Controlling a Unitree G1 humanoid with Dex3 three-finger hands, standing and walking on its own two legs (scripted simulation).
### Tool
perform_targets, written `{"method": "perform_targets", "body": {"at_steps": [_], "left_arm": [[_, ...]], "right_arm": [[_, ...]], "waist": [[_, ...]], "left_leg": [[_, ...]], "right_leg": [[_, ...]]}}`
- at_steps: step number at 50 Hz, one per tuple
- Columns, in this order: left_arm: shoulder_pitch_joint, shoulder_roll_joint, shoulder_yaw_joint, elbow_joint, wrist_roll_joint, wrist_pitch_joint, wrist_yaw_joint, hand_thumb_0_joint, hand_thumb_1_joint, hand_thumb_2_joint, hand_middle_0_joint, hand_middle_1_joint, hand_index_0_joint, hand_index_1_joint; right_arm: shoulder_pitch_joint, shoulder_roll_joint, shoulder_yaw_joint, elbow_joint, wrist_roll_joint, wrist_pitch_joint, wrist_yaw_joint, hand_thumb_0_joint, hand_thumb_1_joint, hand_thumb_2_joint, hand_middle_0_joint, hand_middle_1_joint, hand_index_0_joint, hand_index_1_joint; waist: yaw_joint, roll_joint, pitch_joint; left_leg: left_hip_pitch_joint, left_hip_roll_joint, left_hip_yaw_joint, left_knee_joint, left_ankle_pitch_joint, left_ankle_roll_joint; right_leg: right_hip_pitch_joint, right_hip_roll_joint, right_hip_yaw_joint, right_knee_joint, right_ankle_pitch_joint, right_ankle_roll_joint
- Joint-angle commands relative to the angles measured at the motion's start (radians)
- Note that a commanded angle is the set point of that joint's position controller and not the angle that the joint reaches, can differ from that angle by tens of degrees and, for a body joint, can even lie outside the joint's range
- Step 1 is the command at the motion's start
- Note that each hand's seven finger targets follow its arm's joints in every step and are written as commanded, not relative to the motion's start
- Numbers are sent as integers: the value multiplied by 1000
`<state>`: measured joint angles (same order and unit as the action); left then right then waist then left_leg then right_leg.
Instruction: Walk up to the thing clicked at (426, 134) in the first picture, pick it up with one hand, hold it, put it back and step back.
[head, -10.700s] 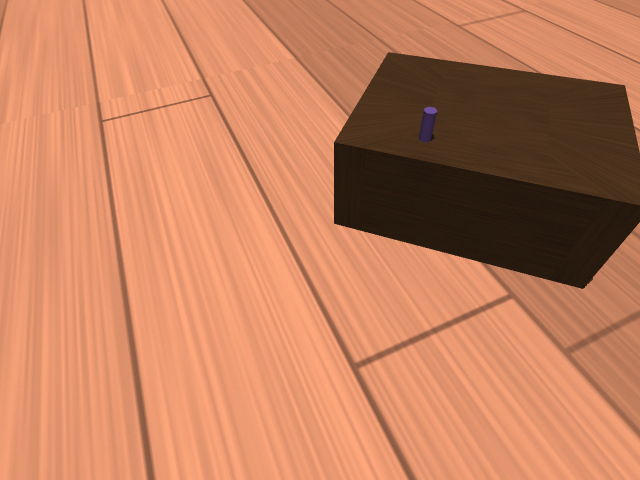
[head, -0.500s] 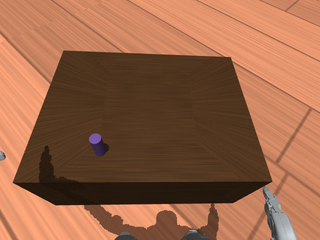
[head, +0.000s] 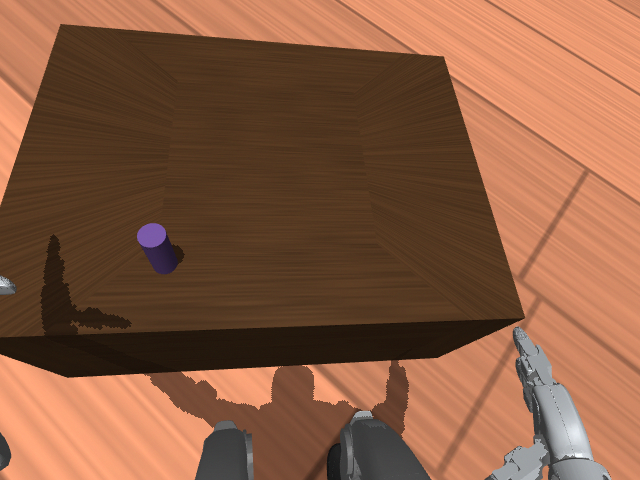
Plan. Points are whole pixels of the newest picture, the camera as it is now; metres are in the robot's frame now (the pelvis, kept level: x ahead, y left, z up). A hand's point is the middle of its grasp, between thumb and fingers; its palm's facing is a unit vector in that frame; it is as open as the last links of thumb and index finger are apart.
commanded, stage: approach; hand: left
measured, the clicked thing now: (159, 250) +0.49 +0.22 -0.21
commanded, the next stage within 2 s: close in in 0.28 s
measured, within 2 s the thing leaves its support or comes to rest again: neither
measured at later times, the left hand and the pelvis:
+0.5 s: hand (125, 274) +0.44 +0.27 -0.19, palm faces +0.15 -0.99 +0.04, open 17.3 cm; pelvis -0.05 +0.00 -0.12, yaw -3 degrees
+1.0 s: hand (156, 262) +0.46 +0.22 -0.20, palm faces +0.23 -0.97 +0.01, open 17.3 cm; pelvis -0.04 +0.00 -0.14, yaw -3 degrees
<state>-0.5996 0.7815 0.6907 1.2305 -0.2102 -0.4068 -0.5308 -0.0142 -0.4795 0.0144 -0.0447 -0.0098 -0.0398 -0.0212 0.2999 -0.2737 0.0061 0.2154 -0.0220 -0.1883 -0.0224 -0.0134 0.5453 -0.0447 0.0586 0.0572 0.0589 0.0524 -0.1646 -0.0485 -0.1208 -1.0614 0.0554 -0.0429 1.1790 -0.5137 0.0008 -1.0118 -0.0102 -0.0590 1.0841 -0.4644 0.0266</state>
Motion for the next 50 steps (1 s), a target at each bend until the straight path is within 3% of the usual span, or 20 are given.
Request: {"method": "perform_targets", "body": {"at_steps": [1, 7, 8, 12, 14, 19, 24, 27, 28, 30, 31, 32, 34, 36, 38, 40, 41, 45, 47, 50], "left_arm": [[-188, 338, 74, -130, -18, -145, 25, 0, -498, 13, -53, -21, -45, -30], [-307, 414, 115, -262, 26, -266, 69, 0, -466, 29, -58, -33, -42, -46], [-309, 380, 83, -231, 35, -270, 71, 0, -486, 36, -58, -39, -42, -54], [-355, 391, 72, -237, 67, -290, 92, 0, -534, 53, -56, -55, -40, -71], [-342, 374, 71, -193, 75, -291, 107, 0, -522, 49, -58, -54, -43, -68], [-287, 235, 6, -91, 91, -295, 141, 0, -499, 40, -49, -46, -43, -52], [-359, 272, 49, -192, 92, -325, 211, 0, -497, 0, -53, -56, -70, -38], [-423, 291, 48, -291, 126, -341, 267, 0, -479, 7, -61, -61, -78, -44], [-411, 343, 72, -322, 144, -342, 289, 0, -492, 4, -66, -64, -83, -47], [-439, 340, 64, -377, 169, -336, 316, 0, -457, 18, -68, -61, -81, -47], [-418, 319, 51, -356, 178, -324, 325, 0, -478, 10, -71, -55, -81, -44], [-396, 235, 1, -325, 176, -308, 324, 0, -479, 11, -72, -56, -83, -44], [-389, 239, 3, -356, 184, -286, 330, 0, -454, 19, -69, -47, -76, -39], [-335, 199, -19, -319, 188, -256, 328, 0, -462, 0, -73, -40, -82, -29], [-317, 89, -76, -285, 173, -233, 325, 0, -490, 0, -76, -39, -89, -24], [-297, 49, -78, -258, 150, -220, 341, 0, -530, 0, -72, -44, -86, -30], [-314, 85, -52, -282, 143, -226, 358, 0, -515, 0, -69, -43, -84, -28], [-350, 69, -56, -258, 142, -256, 418, 0, -554, 0, -69, -48, -90, -28], [-362, 57, -71, -253, 150, -280, 436, 0, -560, 0, -69, -48, -87, -32], [-355, 55, -94, -261, 183, -299, 434, 0, -567, 0, -76, -51, -91, -37]], "right_arm": [[98, -229, -158, -209, -6, -54, 2, 0, 555, -47, 48, 50, 49, 50], [79, -213, -146, -327, -37, -65, 30, 0, 520, -56, 49, 50, 49, 50], [66, -212, -141, -345, -39, -66, 30, 0, 517, -58, 49, 50, 49, 50], [71, -255, -189, -397, -56, -62, 29, 0, 515, -59, 49, 50, 49, 50], [113, -266, -201, -427, -60, -55, 33, 0, 514, -58, 49, 50, 49, 50], [166, -262, -226, -543, -52, -59, 45, 0, 528, -52, 49, 50, 49, 50], [188, -288, -267, -648, -39, -56, 52, 0, 551, -42, 49, 50, 49, 50], [204, -277, -269, -711, -42, -39, 64, 0, 546, -43, 49, 50, 49, 50], [203, -293, -290, -755, -41, -33, 65, 0, 543, -44, 49, 50, 49, 50], [232, -291, -307, -747, -46, -10, 69, 0, 542, -45, 49, 50, 49, 50], [233, -292, -322, -735, -47, 0, 70, 0, 534, -48, 49, 50, 49, 50], [250, -277, -314, -708, -45, 11, 74, 0, 534, -48, 49, 50, 49, 50], [262, -268, -317, -685, -45, 25, 77, 0, 535, -48, 49, 50, 49, 50], [253, -248, -290, -705, -42, 30, 84, 0, 530, -49, 49, 50, 49, 50], [247, -226, -265, -712, -40, 35, 88, 0, 529, -48, 49, 50, 49, 50], [219, -232, -261, -729, -33, 38, 87, 0, 530, -48, 49, 50, 49, 50], [228, -236, -260, -712, -31, 39, 86, 0, 538, -46, 49, 50, 49, 50], [235, -254, -290, -784, -26, 36, 79, 0, 540, -44, 50, 50, 49, 50], [233, -261, -304, -814, -23, 34, 78, 0, 534, -47, 49, 50, 49, 50], [276, -270, -317, -867, -24, 42, 81, 0, 531, -49, 49, 50, 49, 50]], "waist": [[-35, 188, -414], [-42, 411, -566], [-51, 426, -573], [-84, 520, -620], [-109, 513, -609], [-170, 397, -536], [-173, 369, -577], [-160, 433, -665], [-145, 457, -703], [-147, 515, -748], [-146, 533, -734], [-154, 532, -682], [-147, 578, -649], [-140, 544, -606], [-163, 477, -531], [-166, 407, -489], [-160, 399, -481], [-210, 243, -525], [-214, 212, -545], [-217, 277, -656]], "left_leg": [[296, -24, -26, -21, 445, 3], [308, -13, -55, 83, 478, -26], [307, -10, -60, 93, 469, -30], [265, -3, -63, 153, 379, -37], [209, -4, -65, 177, 339, -35], [-1, -16, -60, 241, 155, -11], [-66, -20, -80, 271, 66, -7], [-27, -26, -76, 291, 124, -12], [-2, -28, -68, 297, 142, -12], [23, -31, -55, 313, 191, -14], [28, -32, -51, 317, 210, -15], [23, -32, -52, 308, 177, -17], [40, -30, -49, 301, 210, -22], [0, -28, -41, 306, 201, -17], [-65, -29, -39, 302, 150, -8], [-114, -31, -46, 290, 77, -3], [-130, -29, -49, 292, 66, -4], [-257, -39, -40, 348, 59, 25], [-269, -41, -36, 361, 69, 30], [-146, -41, -36, 346, 166, 20]], "right_leg": [[12, 37, -6, -15, 282, -53], [-136, 38, -14, 134, 233, -70], [-167, 40, -15, 153, 217, -72], [-277, 43, -11, 225, 156, -82], [-315, 46, -19, 255, 140, -84], [-360, 47, -24, 303, 72, -76], [-403, 48, -32, 367, 16, -69], [-380, 43, -25, 400, 52, -69], [-359, 43, -16, 406, 64, -70], [-344, 41, -4, 415, 99, -70], [-347, 42, 1, 413, 109, -71], [-380, 41, 0, 401, 79, -72], [-401, 41, -4, 399, 92, -74], [-396, 43, -6, 392, 93, -74], [-394, 43, -8, 371, 75, -67], [-403, 43, -18, 360, 27, -62], [-410, 44, -22, 370, 19, -61], [-317, 42, 7, 368, 52, -41], [-300, 41, 25, 366, 69, -35], [-276, 42, 26, 369, 141, -47]]}}
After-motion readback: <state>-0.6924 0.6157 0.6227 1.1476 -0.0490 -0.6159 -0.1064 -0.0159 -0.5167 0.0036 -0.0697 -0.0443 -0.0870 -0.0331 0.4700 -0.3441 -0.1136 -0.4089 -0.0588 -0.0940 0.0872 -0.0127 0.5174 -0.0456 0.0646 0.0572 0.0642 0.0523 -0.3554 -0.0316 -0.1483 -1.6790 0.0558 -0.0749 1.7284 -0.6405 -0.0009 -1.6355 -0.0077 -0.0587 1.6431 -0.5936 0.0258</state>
